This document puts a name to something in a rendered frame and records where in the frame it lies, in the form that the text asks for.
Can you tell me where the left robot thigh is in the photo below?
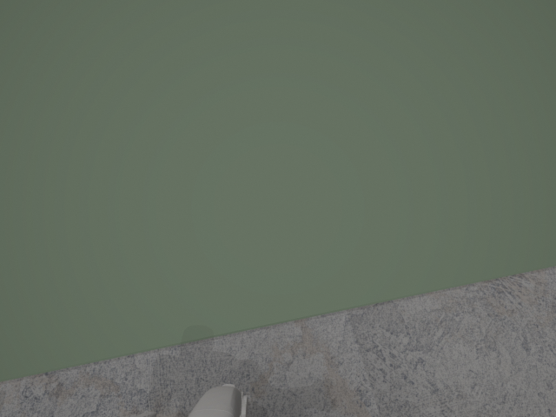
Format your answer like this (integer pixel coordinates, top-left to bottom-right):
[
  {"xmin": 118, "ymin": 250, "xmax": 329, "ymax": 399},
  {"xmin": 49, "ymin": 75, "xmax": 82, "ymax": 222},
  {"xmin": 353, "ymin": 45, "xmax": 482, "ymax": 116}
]
[{"xmin": 188, "ymin": 386, "xmax": 248, "ymax": 417}]

